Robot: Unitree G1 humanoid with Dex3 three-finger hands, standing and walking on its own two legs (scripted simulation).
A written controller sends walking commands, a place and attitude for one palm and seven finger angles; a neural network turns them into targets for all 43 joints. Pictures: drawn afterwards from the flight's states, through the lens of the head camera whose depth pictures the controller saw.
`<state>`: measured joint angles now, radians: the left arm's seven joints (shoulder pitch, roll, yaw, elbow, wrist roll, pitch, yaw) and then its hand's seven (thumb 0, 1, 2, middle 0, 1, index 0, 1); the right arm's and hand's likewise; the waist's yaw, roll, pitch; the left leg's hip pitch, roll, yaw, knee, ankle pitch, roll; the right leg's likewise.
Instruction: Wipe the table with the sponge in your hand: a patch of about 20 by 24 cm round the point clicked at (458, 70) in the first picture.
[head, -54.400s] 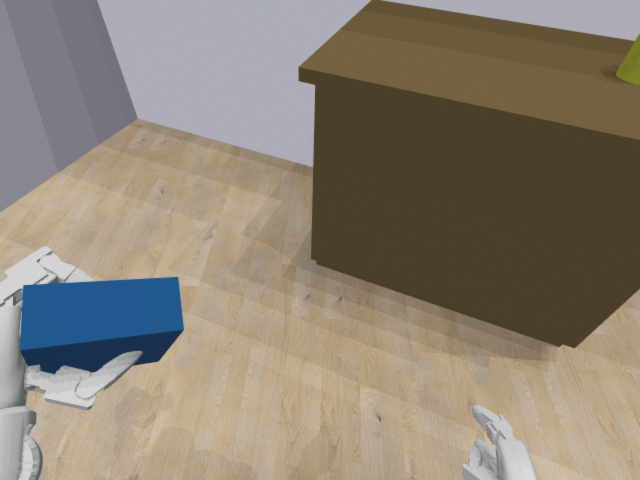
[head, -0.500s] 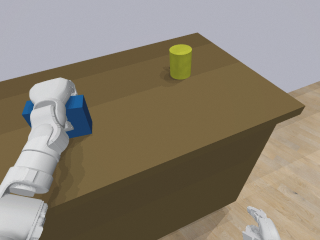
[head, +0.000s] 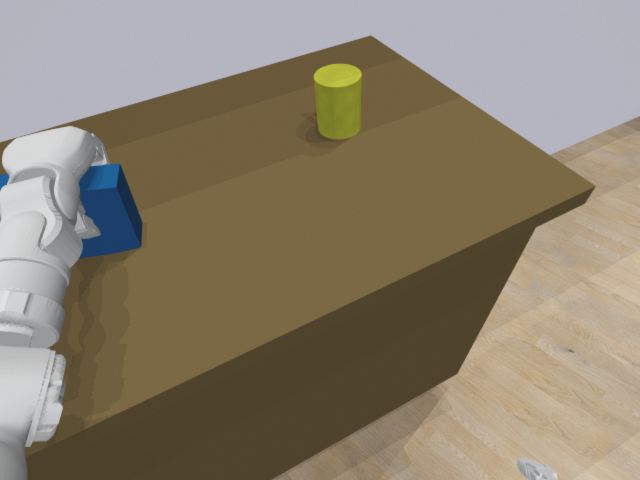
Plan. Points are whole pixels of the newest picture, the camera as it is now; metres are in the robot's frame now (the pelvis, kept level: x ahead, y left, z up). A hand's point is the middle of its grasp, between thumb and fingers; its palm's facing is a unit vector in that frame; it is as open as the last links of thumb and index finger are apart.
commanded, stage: slide back across to the first lane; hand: left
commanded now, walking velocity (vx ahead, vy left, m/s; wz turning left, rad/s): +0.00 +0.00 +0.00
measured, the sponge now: (81, 224) +0.41 +0.33 +0.12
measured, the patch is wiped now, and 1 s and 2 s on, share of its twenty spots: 1.00 1.00 1.00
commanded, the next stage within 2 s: wipe back along the first lane in 0.60 s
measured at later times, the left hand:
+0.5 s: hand (4, 211) +0.39 +0.39 +0.17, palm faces -0.01 -0.05 -1.00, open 9.1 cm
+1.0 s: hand out of the picture +0.35 +0.39 +0.16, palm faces +0.10 -0.08 -0.99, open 9.1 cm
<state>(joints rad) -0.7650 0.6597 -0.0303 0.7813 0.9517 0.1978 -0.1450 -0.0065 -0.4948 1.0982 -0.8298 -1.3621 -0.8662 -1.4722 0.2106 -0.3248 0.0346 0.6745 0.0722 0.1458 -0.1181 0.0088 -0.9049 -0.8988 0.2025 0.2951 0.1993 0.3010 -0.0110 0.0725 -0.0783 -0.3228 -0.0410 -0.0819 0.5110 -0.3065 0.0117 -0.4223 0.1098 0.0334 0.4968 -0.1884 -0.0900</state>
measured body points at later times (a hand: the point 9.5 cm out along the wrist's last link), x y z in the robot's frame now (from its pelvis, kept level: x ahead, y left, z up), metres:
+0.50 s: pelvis +0.02 +0.05 +0.01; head +0.04 +0.02 +0.46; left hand +0.38 +0.39 +0.22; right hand +0.23 -0.19 -0.09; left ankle -0.03 +0.13 -0.73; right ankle +0.03 -0.06 -0.73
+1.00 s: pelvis +0.04 +0.09 +0.01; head +0.05 +0.06 +0.46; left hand +0.34 +0.39 +0.22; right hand +0.27 -0.10 -0.09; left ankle -0.03 +0.13 -0.73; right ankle +0.03 -0.05 -0.73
